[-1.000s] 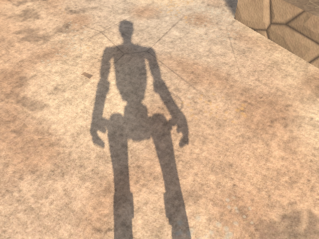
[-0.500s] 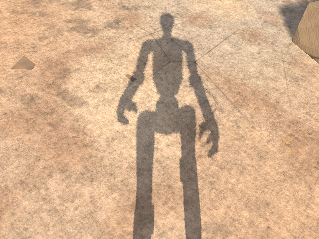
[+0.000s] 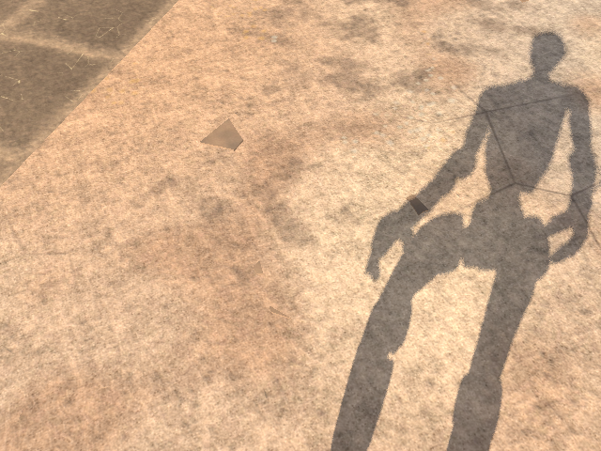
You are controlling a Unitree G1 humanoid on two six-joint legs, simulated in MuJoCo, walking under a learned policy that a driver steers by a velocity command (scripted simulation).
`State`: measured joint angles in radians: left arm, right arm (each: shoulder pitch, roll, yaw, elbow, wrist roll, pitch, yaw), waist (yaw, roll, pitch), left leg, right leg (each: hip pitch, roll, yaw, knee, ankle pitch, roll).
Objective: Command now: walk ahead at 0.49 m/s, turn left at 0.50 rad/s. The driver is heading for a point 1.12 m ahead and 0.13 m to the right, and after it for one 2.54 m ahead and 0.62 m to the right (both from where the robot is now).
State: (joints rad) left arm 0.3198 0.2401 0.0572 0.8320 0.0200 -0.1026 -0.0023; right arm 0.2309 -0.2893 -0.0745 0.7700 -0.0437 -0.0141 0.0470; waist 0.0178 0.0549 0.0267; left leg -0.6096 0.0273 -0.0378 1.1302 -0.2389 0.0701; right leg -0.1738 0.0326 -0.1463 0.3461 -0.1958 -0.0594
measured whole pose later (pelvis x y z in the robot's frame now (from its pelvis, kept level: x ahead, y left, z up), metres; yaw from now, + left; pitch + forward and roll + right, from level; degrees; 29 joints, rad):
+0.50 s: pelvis +0.27 +0.06 +0.00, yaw +5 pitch +0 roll +0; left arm 0.27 0.25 0.05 0.87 0.03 -0.04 -0.03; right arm 0.34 -0.22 -0.04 0.91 -0.01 -0.08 0.01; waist 0.00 -0.03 0.03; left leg -0.14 -0.07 0.08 0.32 -0.19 0.10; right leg -0.56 -0.11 -0.02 1.06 -0.25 -0.03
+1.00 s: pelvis +0.55 +0.01 +0.00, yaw -6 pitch +0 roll +0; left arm 0.30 0.25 0.07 0.92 0.00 -0.05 -0.01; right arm 0.20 -0.23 -0.03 0.87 -0.04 -0.07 0.01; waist 0.01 0.02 0.06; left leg -0.49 0.06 -0.02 1.13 -0.30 0.02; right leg -0.24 0.13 -0.02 0.40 -0.17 -0.14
